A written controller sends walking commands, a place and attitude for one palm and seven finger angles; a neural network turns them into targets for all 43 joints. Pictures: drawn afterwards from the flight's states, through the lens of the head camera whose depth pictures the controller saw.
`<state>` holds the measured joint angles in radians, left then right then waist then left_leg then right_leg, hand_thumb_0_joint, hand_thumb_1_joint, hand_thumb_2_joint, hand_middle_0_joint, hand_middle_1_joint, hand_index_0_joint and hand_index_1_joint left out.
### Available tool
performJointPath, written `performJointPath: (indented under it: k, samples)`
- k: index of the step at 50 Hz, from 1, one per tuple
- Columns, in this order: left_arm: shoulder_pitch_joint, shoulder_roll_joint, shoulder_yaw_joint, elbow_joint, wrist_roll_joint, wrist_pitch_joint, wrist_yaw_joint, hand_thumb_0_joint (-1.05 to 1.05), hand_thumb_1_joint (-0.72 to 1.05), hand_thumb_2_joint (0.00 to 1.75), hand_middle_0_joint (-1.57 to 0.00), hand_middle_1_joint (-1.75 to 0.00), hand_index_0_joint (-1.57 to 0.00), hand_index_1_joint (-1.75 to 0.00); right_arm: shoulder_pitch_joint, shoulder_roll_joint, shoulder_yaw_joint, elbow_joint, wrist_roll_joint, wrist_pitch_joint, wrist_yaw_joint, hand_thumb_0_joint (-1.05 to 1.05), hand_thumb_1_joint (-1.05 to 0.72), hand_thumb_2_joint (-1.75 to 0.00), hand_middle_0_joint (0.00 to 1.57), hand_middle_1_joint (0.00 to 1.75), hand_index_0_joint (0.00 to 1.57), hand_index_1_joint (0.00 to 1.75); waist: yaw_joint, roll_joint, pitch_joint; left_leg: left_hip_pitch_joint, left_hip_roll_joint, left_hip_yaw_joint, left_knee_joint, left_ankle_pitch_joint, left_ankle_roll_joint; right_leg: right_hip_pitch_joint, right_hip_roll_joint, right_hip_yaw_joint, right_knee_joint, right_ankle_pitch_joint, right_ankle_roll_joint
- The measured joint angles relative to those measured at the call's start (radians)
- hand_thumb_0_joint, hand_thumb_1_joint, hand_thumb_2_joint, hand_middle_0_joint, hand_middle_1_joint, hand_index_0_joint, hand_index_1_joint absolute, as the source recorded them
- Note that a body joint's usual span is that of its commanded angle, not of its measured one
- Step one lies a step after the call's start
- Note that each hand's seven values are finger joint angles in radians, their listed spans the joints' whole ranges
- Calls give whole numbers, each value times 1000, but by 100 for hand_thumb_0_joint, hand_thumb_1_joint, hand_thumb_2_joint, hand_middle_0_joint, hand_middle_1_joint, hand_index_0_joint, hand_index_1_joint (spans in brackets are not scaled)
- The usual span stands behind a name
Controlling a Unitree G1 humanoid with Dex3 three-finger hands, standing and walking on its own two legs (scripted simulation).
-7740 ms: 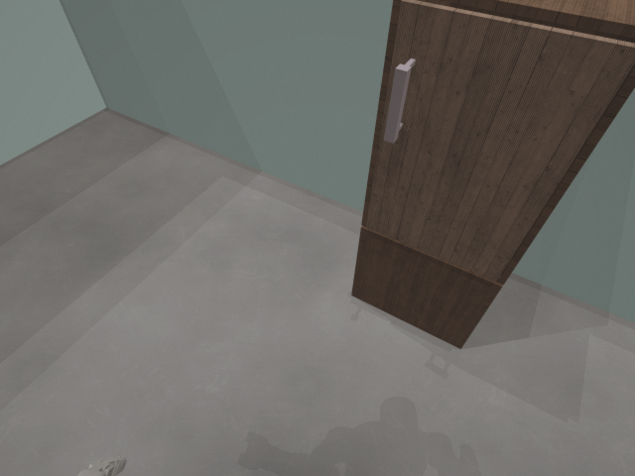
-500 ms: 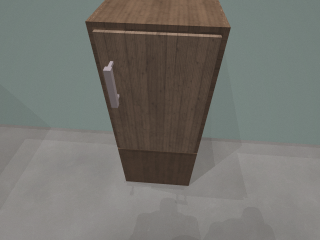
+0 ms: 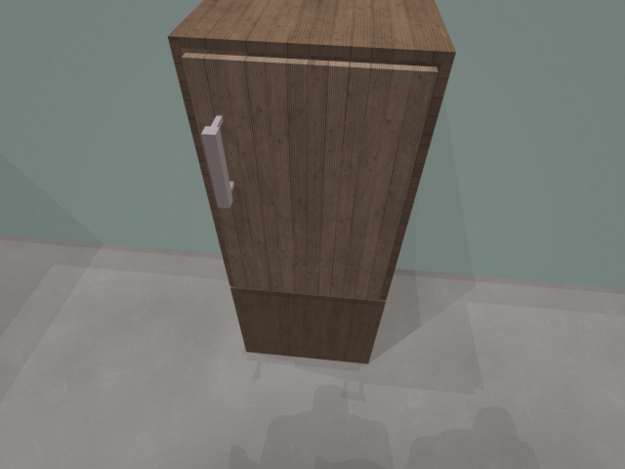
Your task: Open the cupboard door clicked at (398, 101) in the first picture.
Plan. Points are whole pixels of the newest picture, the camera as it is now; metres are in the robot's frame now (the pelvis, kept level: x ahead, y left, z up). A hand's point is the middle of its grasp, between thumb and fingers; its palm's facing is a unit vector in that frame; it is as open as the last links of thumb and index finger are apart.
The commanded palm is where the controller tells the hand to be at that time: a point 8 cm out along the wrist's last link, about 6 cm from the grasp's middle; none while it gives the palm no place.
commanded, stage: raise the hand with hooked fingers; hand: left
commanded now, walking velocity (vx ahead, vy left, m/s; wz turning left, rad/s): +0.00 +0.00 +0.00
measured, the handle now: (221, 163) +0.58 +0.19 +0.08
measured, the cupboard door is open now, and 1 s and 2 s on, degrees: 0 0 0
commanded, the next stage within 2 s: move the hooked fingers beside the handle in 2.00 s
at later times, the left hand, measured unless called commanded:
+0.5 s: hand (158, 433) +0.17 +0.20 -0.01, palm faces +0.06 -1.00 -0.07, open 9.6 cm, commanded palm +0.15 +0.25 -0.01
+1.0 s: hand (124, 369) +0.23 +0.24 +0.03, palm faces -0.02 -1.00 -0.06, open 12.6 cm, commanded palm +0.20 +0.30 +0.05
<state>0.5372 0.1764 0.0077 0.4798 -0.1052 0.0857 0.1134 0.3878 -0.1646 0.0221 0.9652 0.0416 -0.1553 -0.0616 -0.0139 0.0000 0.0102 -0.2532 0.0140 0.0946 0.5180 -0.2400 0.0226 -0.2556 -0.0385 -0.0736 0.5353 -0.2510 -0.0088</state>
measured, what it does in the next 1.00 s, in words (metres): stands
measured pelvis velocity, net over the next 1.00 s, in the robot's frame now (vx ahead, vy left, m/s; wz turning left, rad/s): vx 0.01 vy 0.00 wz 0.05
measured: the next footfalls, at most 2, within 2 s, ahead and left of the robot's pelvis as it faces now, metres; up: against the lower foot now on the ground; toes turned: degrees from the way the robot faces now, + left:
none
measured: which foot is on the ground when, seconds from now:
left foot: down 0.00-1.00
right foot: down 0.00-1.00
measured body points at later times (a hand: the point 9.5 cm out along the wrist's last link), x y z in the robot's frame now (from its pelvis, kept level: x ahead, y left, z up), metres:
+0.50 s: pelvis +0.01 -0.02 -0.07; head +0.05 +0.00 +0.37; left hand +0.16 +0.25 -0.01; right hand +0.26 -0.21 -0.11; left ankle +0.03 +0.10 -0.73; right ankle +0.02 -0.11 -0.73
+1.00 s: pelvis +0.01 +0.00 -0.04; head +0.04 +0.01 +0.41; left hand +0.22 +0.30 +0.04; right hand +0.18 -0.26 -0.10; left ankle +0.03 +0.10 -0.73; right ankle +0.02 -0.11 -0.73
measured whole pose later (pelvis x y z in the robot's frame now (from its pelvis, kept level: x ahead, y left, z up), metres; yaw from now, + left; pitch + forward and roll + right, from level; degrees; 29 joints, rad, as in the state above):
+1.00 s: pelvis +0.01 +0.00 -0.04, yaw +3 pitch +8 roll -2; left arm 0.29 0.35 0.32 0.07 -0.38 -0.29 -0.46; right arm 0.28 -0.30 0.00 0.56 0.06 -0.26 -0.07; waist -0.02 0.02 -0.08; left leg -0.63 0.03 0.01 0.92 -0.43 0.02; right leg -0.57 0.00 -0.09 0.86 -0.43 -0.02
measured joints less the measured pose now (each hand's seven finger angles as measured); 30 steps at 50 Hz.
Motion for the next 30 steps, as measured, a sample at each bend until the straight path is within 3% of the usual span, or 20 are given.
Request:
performJointPath:
  k: [3,5,7,10,12,15,19,23,26,30]
  samples:
    - [11,18,2,-268,-55,-94,13,6,94,88,-20,-33,-20,-33,-12,-61,-14,-96,17,-105,-18,3,-94,-89,21,30,20,30,-21,27,-21,-58,-12,-29,71,-25,4,-41,-11,-18,65,-39,4]
    - [-46,13,13,-344,-68,-198,-25,5,90,87,-20,-34,-20,-35,-47,-97,-32,-164,8,-144,-16,2,-93,-89,21,30,20,30,-36,37,-45,-130,-19,-46,138,-46,4,-106,-8,-12,132,-69,2]
    - [-116,-1,32,-362,-86,-329,-103,4,85,85,-20,-36,-20,-37,-91,-119,-54,-229,-5,-165,1,2,-93,-89,20,30,20,30,-35,28,-79,-219,-22,-48,216,-73,1,-199,-2,5,219,-104,-4]
    - [-174,-19,64,-348,-112,-520,-277,2,78,83,-20,-40,-21,-41,-162,-131,-85,-329,-16,-162,41,2,-92,-89,20,30,20,29,-25,0,-113,-345,-11,-43,349,-130,-2,-328,7,18,352,-153,-11]
    - [-173,-8,82,-344,-113,-588,-384,2,73,81,-21,-43,-21,-43,-200,-132,-97,-399,-15,-145,59,1,-92,-90,20,30,20,29,-17,-18,-122,-410,-1,-42,430,-169,-5,-394,12,20,431,-191,-14]
    - [-116,20,108,-376,-136,-558,-464,1,65,78,-22,-47,-22,-48,-232,-124,-104,-486,-7,-108,60,1,-92,-90,20,30,20,29,4,-37,-127,-468,9,-49,515,-216,-15,-450,20,15,511,-236,-22]
    - [-12,41,149,-469,-161,-483,-449,1,55,74,-23,-53,-23,-54,-238,-102,-89,-538,-9,-74,44,1,-91,-90,20,30,20,29,34,-25,-128,-503,20,-84,573,-256,-21,-459,31,-18,538,-268,-30]
    - [0,64,174,-554,-171,-506,-448,2,45,70,-23,-59,-23,-59,-228,-78,-47,-511,-17,-72,35,1,-91,-90,20,30,20,30,60,1,-124,-535,24,-125,602,-269,-25,-463,38,-57,534,-276,-34]
    - [-65,79,184,-562,-184,-498,-491,1,38,67,-23,-64,-24,-64,-224,-60,-11,-468,-15,-70,32,1,-91,-90,20,30,20,30,65,25,-113,-553,25,-140,609,-267,-26,-470,41,-72,527,-271,-35]
    - [-139,104,208,-534,-203,-413,-544,1,29,63,-24,-70,-24,-70,-200,-29,19,-423,-6,-55,29,1,-91,-89,21,30,21,30,46,43,-107,-541,27,-130,577,-253,-24,-463,43,-62,496,-253,-31]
